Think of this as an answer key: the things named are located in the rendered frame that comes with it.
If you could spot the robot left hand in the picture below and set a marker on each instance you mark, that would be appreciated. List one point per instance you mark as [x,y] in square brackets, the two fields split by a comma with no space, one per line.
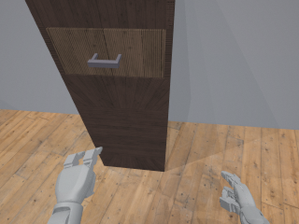
[76,181]

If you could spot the drawer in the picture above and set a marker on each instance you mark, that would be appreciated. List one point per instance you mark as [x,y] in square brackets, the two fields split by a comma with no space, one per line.
[142,50]

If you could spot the handle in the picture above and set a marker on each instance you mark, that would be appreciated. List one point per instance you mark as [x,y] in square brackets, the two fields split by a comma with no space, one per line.
[104,63]

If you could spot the robot right forearm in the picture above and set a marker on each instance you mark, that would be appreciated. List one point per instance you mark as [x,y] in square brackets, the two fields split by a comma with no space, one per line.
[252,215]

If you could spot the robot left forearm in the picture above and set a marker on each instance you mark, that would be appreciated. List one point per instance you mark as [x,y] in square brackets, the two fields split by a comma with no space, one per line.
[66,212]

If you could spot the robot right hand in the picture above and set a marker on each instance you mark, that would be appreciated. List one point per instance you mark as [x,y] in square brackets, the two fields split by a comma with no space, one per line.
[233,200]

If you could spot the cabinet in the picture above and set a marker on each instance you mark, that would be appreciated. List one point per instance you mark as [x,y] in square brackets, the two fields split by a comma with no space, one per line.
[126,116]

